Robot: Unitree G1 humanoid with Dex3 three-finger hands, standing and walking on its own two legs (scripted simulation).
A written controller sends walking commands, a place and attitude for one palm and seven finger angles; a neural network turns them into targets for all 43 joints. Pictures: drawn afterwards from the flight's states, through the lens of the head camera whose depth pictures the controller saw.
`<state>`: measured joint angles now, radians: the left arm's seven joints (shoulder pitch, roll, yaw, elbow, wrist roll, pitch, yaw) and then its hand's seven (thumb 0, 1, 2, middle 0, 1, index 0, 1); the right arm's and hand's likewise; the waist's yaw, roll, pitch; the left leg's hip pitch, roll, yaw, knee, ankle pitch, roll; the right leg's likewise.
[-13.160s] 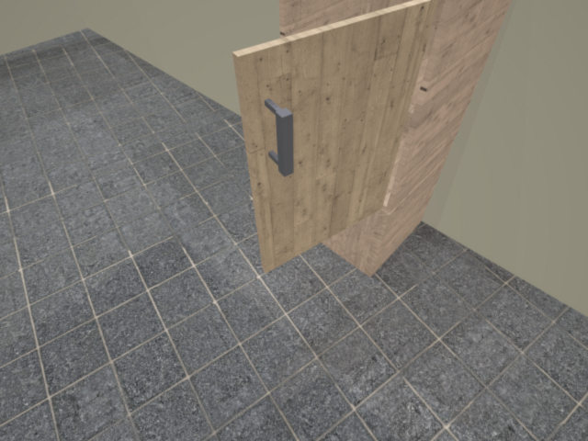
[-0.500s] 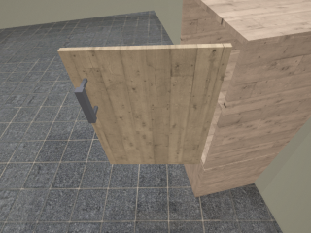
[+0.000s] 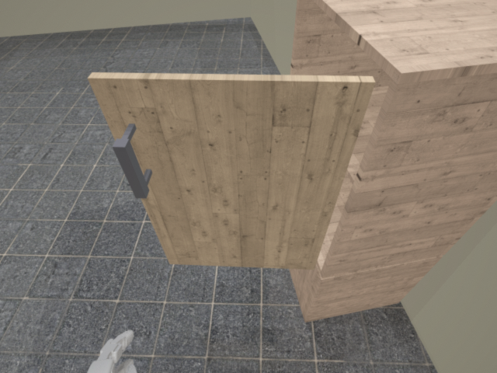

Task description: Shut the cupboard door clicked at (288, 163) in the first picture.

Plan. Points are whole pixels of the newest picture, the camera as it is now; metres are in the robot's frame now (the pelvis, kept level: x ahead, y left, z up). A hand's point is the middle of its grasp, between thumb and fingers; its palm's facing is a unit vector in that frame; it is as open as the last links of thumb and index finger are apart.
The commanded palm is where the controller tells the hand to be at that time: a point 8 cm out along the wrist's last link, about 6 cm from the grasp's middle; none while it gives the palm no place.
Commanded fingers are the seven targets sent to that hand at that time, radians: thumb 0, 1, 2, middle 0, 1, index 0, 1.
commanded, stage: raise the hand and make a fist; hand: left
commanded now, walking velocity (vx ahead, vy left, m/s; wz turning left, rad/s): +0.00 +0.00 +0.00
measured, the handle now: (136, 162) +0.43 +0.23 +0.11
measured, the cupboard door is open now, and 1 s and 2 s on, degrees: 77 77 77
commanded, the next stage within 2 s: bring the fist close to the handle in 1.80 s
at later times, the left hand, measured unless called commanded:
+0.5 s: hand (125, 363) +0.13 +0.18 +0.02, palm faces +0.06 -1.00 -0.05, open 5.2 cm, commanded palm +0.11 +0.24 +0.01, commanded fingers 0.00 0.90 0.90 -0.77 -0.92 -0.77 -0.92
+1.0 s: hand (120, 317) +0.18 +0.20 +0.05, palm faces -0.03 -1.00 -0.07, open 3.2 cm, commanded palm +0.15 +0.26 +0.07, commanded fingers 0.00 0.90 0.90 -1.23 -1.42 -1.23 -1.42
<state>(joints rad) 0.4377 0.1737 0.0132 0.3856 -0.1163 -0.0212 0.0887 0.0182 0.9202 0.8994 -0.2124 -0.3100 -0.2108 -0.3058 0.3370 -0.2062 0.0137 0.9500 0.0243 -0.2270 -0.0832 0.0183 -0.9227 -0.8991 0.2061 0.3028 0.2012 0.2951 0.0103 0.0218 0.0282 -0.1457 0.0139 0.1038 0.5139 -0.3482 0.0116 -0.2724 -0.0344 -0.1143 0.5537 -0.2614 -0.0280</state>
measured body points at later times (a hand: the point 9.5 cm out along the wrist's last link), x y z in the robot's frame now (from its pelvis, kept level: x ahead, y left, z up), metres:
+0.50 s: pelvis -0.05 +0.00 -0.07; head +0.00 +0.01 +0.37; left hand +0.13 +0.23 +0.02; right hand +0.19 -0.21 -0.12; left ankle -0.04 +0.11 -0.73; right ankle +0.02 -0.10 -0.73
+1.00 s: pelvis -0.02 +0.03 -0.04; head +0.01 +0.03 +0.41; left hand +0.18 +0.25 +0.05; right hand +0.17 -0.21 -0.09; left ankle -0.04 +0.11 -0.73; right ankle +0.02 -0.10 -0.73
